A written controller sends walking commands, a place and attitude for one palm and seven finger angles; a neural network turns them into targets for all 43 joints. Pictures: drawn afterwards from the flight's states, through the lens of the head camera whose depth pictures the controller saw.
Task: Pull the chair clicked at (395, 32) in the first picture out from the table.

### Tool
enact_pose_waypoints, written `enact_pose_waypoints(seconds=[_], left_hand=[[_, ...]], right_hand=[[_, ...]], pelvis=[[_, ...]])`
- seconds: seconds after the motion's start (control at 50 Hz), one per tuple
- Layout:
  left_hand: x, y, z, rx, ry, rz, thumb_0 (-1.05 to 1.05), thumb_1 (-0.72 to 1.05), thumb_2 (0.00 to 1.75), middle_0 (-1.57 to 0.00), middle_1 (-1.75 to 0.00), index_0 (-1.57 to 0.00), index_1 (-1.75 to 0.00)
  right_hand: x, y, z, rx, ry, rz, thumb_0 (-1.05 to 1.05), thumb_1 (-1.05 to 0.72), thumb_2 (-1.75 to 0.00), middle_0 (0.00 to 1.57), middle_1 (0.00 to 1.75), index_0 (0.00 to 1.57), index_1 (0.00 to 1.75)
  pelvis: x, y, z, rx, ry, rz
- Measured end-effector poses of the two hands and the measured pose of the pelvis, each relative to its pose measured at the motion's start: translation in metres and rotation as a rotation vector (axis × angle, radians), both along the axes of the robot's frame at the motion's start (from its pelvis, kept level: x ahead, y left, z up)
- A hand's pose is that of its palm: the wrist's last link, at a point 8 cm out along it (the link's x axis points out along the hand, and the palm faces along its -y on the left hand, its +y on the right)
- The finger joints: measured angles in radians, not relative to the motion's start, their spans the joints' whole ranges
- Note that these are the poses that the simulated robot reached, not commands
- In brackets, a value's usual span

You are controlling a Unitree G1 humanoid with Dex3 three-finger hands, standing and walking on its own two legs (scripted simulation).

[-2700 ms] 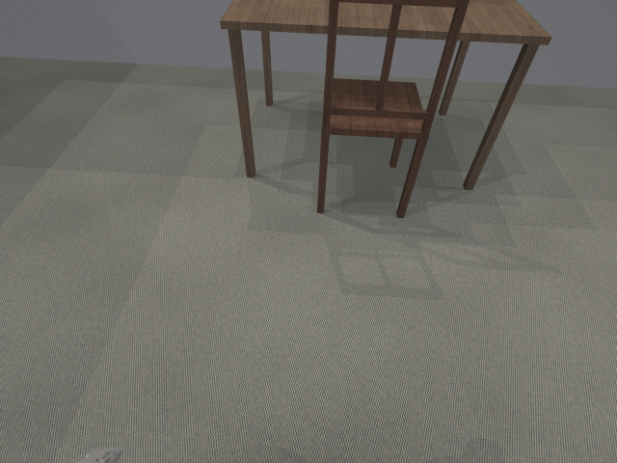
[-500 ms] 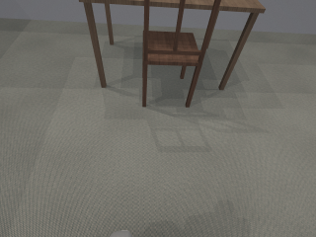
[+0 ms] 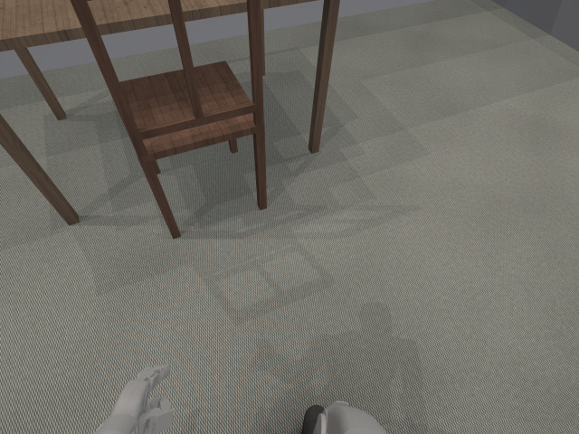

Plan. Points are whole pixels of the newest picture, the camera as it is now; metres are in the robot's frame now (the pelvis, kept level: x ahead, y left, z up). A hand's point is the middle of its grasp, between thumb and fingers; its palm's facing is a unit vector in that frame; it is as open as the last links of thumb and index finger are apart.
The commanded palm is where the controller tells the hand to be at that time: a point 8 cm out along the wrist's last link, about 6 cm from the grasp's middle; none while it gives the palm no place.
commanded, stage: walk to a spot facing it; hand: left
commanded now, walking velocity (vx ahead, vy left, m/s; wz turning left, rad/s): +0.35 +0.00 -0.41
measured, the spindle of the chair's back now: (187, 61) +0.95 +0.27 -0.04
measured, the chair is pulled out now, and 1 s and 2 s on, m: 0.00 0.00 0.00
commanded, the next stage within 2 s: turn to face it in 0.80 s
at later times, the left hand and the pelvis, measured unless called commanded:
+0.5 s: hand (144, 355) +0.26 +0.25 -0.17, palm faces -0.12 -0.98 -0.18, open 7.3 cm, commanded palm none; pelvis +0.21 +0.05 +0.01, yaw -13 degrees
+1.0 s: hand (236, 226) +0.51 +0.11 -0.14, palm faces -0.46 -0.85 -0.26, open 7.3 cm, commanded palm none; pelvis +0.30 +0.01 +0.00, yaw -29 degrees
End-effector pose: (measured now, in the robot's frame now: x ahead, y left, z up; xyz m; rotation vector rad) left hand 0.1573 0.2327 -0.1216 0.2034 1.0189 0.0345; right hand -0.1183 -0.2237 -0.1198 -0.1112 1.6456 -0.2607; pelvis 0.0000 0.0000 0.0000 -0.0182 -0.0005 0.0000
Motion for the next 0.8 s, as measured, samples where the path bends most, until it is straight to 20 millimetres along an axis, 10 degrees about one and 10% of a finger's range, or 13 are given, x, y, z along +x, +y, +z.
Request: enact_pose_waypoints(seconds=[0.08,0.18,0.42,0.6,0.8], left_hand=[[0.033,-0.014,-0.009,-0.007,-0.008,-0.016,0.0,0.91,0.9,-0.2,-0.29,-0.2,-0.3],[0.027,-0.013,-0.008,0.005,0.131,-0.011,0.0,0.91,0.9,-0.2,-0.29,-0.2,-0.3],[0.063,0.059,-0.023,0.017,0.278,0.057,0.0,0.92,0.9,-0.2,-0.3,-0.2,-0.3],[0.164,0.059,-0.006,0.012,0.28,-0.066,0.0,0.91,0.9,-0.2,-0.29,-0.2,-0.3],[0.289,-0.007,-0.002,0.031,0.201,-0.287,0.0,0.91,0.9,-0.2,-0.29,-0.2,-0.3]], right_hand=[[0.041,-0.003,-0.012,0.013,-0.001,-0.04,0.0,-0.91,-0.9,0.2,0.3,0.2,0.3],[0.152,-0.007,-0.006,-0.013,-0.231,-0.022,0.01,-0.91,-0.9,0.2,0.3,0.2,0.3],[0.365,0.021,0.016,-0.084,-0.586,0.077,0.0,-0.91,-0.9,0.2,0.3,0.2,0.3],[0.363,0.039,0.027,-0.127,-0.495,-0.089,-0.01,-0.94,-0.9,0.2,0.3,0.2,0.3],[0.306,0.039,0.006,-0.102,-0.286,-0.317,0.0,-0.92,-0.9,0.2,0.3,0.2,0.3]], pelvis=[[0.037,-0.006,-0.007,-0.006,-0.015,-0.032],[0.076,-0.002,0.009,-0.012,-0.013,-0.072],[0.182,0.044,0.004,-0.017,-0.012,-0.17],[0.239,0.058,0.022,-0.008,-0.001,-0.296],[0.279,0.039,0.016,0.008,-0.002,-0.426]])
